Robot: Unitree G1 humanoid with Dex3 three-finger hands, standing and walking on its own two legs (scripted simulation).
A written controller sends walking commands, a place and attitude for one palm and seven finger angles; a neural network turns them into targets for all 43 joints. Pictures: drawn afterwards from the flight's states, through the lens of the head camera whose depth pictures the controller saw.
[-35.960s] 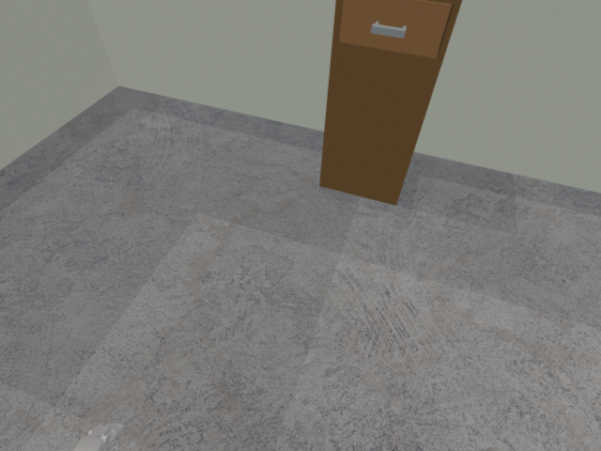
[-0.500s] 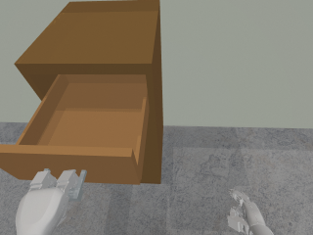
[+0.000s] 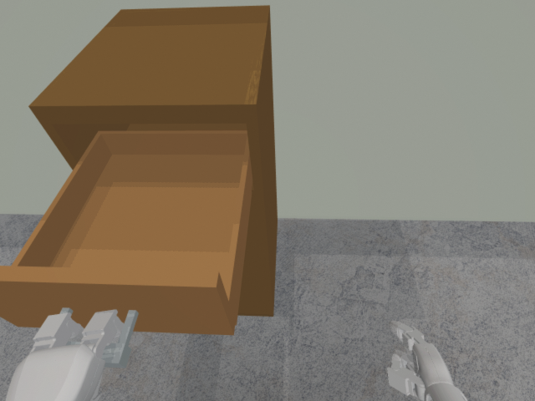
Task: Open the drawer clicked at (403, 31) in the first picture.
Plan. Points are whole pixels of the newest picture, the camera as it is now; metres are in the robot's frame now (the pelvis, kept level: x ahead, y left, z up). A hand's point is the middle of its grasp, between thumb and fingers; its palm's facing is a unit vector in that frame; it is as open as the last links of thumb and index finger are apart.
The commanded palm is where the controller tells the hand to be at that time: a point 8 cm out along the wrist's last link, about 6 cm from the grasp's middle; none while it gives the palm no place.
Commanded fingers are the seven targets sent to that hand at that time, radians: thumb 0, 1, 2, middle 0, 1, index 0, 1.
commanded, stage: pull the drawer open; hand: left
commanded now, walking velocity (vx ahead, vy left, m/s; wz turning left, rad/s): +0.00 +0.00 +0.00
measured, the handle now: (90, 335) +0.18 +0.26 +0.06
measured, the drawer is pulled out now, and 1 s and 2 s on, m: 0.30 0.30 0.30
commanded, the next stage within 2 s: open the thumb to release the handle in 0.14 s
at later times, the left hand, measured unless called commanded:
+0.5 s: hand (88, 381) +0.13 +0.24 +0.04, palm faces +0.03 -0.08 -1.00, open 7.1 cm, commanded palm +0.10 +0.25 +0.09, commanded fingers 0.00 -0.08 0.48 -0.33 -1.25 -0.33 -1.25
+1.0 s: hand (89, 384) +0.13 +0.24 +0.04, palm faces +0.01 -0.07 -1.00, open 13.8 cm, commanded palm +0.11 +0.25 +0.08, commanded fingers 0.00 -0.50 0.30 -0.30 -1.20 -0.30 -1.20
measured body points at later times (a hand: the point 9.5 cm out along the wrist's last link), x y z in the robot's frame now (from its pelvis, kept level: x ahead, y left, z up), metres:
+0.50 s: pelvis +0.00 -0.01 +0.00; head +0.03 -0.03 +0.45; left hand +0.13 +0.24 +0.09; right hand +0.21 -0.21 -0.10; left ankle -0.01 +0.08 -0.70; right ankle -0.03 -0.09 -0.70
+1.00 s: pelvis -0.01 -0.03 +0.01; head +0.02 -0.05 +0.45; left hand +0.13 +0.24 +0.09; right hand +0.21 -0.23 -0.09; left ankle -0.01 +0.08 -0.70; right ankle -0.03 -0.09 -0.70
